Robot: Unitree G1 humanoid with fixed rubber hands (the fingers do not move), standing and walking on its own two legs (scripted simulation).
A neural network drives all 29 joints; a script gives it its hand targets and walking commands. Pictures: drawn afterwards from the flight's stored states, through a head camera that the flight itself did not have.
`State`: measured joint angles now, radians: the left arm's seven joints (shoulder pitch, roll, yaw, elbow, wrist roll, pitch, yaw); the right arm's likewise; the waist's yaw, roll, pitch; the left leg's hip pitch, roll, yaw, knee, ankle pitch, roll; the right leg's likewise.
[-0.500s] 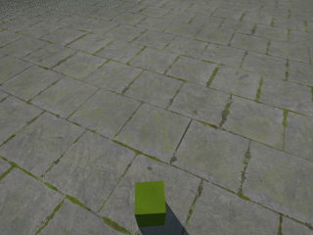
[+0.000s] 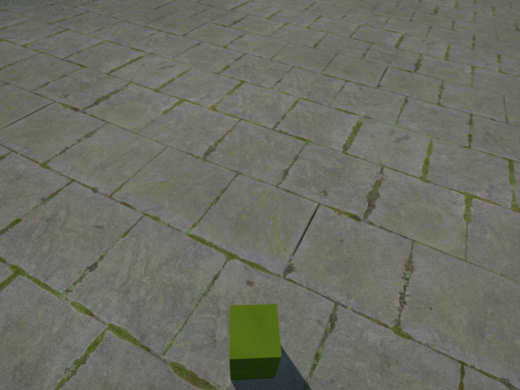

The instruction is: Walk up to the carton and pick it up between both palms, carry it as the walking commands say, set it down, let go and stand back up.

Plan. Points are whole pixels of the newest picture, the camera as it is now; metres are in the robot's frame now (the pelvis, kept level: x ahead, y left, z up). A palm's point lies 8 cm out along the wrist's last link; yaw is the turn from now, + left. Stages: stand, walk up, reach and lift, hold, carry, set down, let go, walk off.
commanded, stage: walk up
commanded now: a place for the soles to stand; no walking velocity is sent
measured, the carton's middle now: (253, 343) +0.42 -0.01 -0.65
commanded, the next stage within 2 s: stand in 1.24 s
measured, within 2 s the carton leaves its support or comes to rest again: neither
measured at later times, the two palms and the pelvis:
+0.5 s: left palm out of the picture +0.01 +0.24 -0.14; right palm out of the picture +0.02 -0.26 -0.14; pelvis +0.03 -0.01 -0.01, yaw +0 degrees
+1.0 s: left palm out of the picture +0.08 +0.23 -0.13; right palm out of the picture +0.07 -0.27 -0.14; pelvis +0.05 -0.03 +0.00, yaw +2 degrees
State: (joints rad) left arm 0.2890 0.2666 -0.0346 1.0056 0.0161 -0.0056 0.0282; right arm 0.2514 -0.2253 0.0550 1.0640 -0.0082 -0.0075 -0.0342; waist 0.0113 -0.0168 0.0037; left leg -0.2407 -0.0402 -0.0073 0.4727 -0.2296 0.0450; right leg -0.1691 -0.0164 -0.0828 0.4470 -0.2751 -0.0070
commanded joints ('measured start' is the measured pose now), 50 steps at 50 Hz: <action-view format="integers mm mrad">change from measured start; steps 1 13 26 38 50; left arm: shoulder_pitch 55 105 226 45 25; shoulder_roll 97 86 123 38 117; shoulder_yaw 18 14 21 20 27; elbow -16 -1 17 -71 -37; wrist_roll -2 19 16 3 -10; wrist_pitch -7 -14 -33 -4 -8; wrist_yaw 3 0 10 0 11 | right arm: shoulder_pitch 27 91 58 139 73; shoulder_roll -125 -129 -65 -133 -116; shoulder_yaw -23 -41 -44 -51 -34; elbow -27 -20 -95 -86 -45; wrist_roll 0 -22 -22 -24 -4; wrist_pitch -8 -11 -24 -15 1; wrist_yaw -3 4 16 -19 5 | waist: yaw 6 2 34 -22 2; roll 48 53 -73 104 -5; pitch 30 -15 62 58 23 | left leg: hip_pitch -1 29 -201 144 16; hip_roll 146 124 52 306 105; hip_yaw -185 -179 -49 -307 -121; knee -113 -99 117 -72 -51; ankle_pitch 105 -11 25 577 188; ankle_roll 42 51 -15 205 -13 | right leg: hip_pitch -39 -35 138 -259 52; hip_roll -84 -85 -247 -36 -128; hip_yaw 99 88 266 78 154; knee -70 -52 -98 319 -54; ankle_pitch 33 -68 354 -301 326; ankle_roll -40 -50 -124 11 -61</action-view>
